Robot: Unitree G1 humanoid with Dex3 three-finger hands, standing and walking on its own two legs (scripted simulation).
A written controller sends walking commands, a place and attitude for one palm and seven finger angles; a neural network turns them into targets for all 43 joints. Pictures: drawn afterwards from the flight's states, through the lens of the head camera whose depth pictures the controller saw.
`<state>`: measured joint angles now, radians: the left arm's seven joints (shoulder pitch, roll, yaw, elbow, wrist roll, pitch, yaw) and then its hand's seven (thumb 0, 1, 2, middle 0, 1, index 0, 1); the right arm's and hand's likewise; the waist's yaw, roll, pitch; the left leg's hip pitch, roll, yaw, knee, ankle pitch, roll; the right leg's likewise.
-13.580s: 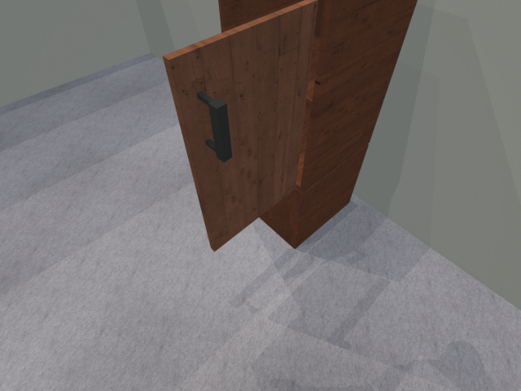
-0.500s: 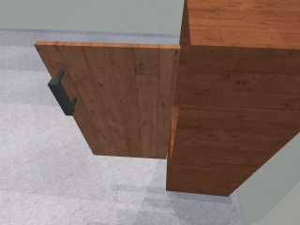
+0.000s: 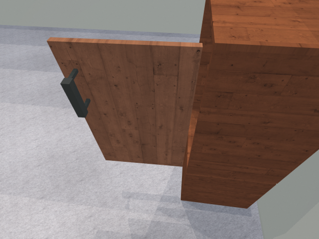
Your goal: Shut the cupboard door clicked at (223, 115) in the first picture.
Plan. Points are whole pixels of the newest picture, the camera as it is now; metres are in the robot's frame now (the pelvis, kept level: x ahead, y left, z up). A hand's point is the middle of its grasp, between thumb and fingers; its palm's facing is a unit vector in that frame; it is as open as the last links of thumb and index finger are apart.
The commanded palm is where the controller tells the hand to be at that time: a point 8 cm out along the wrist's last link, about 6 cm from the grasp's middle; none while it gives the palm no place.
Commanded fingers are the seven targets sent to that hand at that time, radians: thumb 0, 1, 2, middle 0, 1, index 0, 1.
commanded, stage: shuffle to correct the standing spot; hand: left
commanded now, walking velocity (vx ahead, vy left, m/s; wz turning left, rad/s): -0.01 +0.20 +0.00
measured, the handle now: (78, 93) +0.45 +0.26 +0.11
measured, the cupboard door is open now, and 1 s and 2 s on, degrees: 92 92 92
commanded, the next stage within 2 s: come to a stop and stand still in 0.06 s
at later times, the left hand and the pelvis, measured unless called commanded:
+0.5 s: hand out of the picture +0.01 +0.23 -0.17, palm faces +0.02 -0.97 -0.23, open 7.2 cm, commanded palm none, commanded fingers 0.00 0.90 0.90 -0.20 -0.30 -0.20 -0.30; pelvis -0.02 +0.05 +0.00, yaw +0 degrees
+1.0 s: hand out of the picture -0.01 +0.21 -0.17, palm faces +0.00 -0.98 -0.21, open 7.3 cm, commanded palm none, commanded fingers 0.00 0.90 0.90 -0.20 -0.30 -0.20 -0.30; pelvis +0.00 +0.05 +0.00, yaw +0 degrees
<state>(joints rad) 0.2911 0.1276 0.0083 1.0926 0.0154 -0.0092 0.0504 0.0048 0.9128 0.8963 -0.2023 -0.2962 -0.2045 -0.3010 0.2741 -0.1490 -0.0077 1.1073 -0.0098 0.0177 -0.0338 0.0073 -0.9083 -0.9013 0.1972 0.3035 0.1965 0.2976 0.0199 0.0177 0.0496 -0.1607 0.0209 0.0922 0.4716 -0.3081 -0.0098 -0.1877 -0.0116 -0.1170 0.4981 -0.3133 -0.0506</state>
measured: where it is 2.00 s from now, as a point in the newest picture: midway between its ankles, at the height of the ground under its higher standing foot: outside the picture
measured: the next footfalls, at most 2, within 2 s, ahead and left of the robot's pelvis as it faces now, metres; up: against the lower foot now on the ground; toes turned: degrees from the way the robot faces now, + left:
right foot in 0.42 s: +0.00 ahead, -0.06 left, +0.00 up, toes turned +1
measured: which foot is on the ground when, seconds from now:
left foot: down 0.00-1.00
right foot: down 0.00-0.18, up 0.20-0.40, down 0.42-1.00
